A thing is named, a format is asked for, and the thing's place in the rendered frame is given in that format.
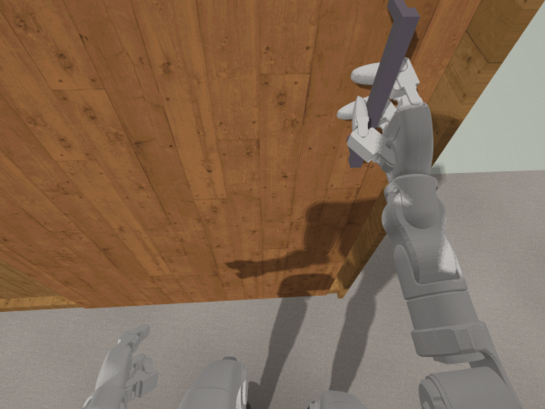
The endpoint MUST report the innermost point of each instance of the wardrobe door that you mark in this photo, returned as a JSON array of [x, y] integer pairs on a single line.
[[175, 151], [16, 284]]

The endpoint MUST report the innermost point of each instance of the robot thigh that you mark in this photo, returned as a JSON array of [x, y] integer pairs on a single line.
[[223, 384], [331, 399]]

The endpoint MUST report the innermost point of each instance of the robot right thigh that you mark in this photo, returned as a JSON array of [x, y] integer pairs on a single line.
[[331, 399]]

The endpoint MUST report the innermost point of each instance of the right robot hand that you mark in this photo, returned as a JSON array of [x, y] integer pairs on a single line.
[[408, 129]]

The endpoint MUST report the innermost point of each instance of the handle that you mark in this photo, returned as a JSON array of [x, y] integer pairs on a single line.
[[404, 24]]

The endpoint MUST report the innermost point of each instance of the left robot hand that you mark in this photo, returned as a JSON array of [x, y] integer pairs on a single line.
[[120, 369]]

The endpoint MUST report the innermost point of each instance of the robot right forearm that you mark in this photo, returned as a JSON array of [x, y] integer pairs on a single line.
[[446, 326]]

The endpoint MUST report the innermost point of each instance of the robot left thigh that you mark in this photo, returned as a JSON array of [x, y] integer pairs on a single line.
[[223, 384]]

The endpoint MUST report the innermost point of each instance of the right robot upper arm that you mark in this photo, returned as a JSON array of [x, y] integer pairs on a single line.
[[473, 388]]

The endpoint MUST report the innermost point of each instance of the robot left forearm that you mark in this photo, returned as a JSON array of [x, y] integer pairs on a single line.
[[108, 397]]

